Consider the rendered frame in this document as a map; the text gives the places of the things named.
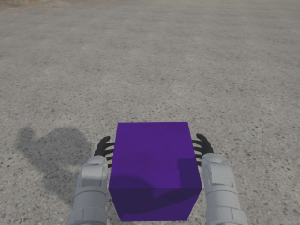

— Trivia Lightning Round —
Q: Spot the left robot hand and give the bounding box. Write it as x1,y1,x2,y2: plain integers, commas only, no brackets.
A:
94,136,115,168

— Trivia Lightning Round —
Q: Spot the right robot hand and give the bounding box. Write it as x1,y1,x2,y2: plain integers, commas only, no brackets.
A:
192,133,214,166

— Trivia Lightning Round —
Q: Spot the carton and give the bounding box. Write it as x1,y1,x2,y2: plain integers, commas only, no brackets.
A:
108,122,203,222

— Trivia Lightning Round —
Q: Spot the left robot forearm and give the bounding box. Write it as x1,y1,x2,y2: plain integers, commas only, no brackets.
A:
67,155,109,225

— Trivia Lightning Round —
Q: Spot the right robot forearm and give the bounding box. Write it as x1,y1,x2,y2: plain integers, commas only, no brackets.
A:
201,153,248,225

